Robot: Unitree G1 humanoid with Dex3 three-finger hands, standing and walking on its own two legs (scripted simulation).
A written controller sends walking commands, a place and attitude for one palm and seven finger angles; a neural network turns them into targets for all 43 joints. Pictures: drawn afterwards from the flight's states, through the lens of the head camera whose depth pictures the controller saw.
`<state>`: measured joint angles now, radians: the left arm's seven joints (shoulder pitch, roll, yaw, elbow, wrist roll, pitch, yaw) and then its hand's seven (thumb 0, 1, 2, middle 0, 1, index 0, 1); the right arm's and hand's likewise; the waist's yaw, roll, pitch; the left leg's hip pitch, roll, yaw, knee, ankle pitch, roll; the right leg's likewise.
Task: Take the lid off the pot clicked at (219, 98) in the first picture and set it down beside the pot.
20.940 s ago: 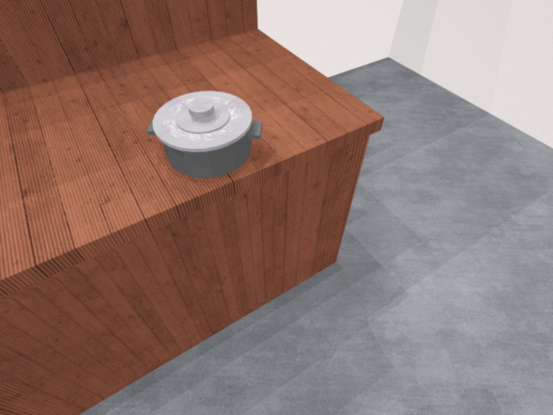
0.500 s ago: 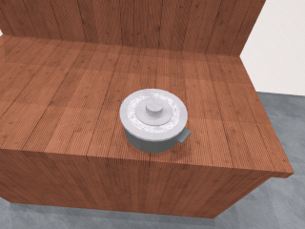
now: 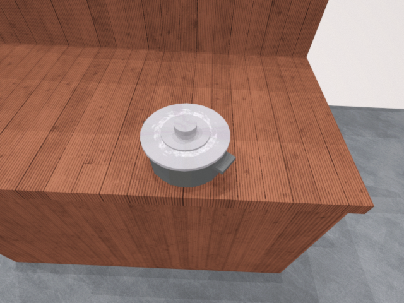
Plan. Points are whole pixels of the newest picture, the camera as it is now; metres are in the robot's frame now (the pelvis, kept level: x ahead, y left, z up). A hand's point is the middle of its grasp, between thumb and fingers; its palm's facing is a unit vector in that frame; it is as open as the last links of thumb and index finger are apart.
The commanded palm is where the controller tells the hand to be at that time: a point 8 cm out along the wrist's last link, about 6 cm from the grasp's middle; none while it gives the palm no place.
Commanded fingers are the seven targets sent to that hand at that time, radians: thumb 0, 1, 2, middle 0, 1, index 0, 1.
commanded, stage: shuffle to correct the standing spot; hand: left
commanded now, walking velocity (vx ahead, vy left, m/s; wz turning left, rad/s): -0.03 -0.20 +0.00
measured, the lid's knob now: (185, 125) +0.45 +0.07 +0.09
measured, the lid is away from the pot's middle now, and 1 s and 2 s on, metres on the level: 0.00 0.00 0.00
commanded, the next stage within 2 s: come to a stop and stand still in 0.44 s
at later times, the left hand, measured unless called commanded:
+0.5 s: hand out of the picture +0.04 +0.15 -0.17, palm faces +0.02 -0.98 -0.19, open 7.4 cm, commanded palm none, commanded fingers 0.00 0.90 0.90 -0.20 -0.30 -0.20 -0.30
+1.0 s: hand out of the picture +0.01 +0.12 -0.18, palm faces +0.02 -0.98 -0.20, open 7.3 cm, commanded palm none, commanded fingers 0.00 0.90 0.90 -0.20 -0.30 -0.20 -0.30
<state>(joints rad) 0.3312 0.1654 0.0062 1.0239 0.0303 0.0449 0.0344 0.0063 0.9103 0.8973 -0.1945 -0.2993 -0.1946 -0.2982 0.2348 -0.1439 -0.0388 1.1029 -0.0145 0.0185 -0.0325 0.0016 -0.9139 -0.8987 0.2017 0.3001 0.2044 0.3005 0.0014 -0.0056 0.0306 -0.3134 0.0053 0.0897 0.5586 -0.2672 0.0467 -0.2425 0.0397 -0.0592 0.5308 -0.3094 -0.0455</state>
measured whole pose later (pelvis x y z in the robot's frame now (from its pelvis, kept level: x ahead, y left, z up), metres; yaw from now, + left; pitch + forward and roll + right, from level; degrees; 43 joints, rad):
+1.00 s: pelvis -0.02 -0.06 +0.00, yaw +0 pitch -1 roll +0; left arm 0.26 0.20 0.00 0.99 0.02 0.02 0.04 0.01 0.93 0.90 -0.20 -0.30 -0.20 -0.30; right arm 0.20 -0.17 -0.03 1.01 0.00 0.02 0.00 0.00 -0.91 -0.90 0.20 0.30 0.20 0.30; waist 0.02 -0.03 0.07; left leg -0.27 0.09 0.08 0.58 -0.28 -0.04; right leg -0.19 -0.11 -0.03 0.53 -0.31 0.09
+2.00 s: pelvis -0.01 -0.05 +0.00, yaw +0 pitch +0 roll +0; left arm 0.24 0.18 -0.01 1.04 0.02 0.01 0.03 0.01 0.91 0.90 -0.20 -0.30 -0.20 -0.30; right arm 0.23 -0.18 -0.03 1.02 -0.01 0.01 -0.01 0.00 -0.92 -0.90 0.20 0.30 0.20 0.30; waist 0.00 0.00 0.07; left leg -0.26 0.06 0.11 0.56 -0.29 -0.02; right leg -0.20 -0.07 0.05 0.55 -0.34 0.06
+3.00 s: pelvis -0.03 -0.07 +0.00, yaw +5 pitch -3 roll -1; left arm 0.54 0.21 0.08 0.04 -0.01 0.00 0.09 0.01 0.90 0.90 -0.88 -1.04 -0.88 -1.04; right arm 0.12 -0.23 0.00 0.54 0.01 -0.18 -0.07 0.00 -0.91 -0.90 0.20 0.30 0.20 0.30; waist 0.07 0.03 0.02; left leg -0.25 0.06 0.00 0.54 -0.23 -0.03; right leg -0.14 -0.06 -0.06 0.50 -0.31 0.04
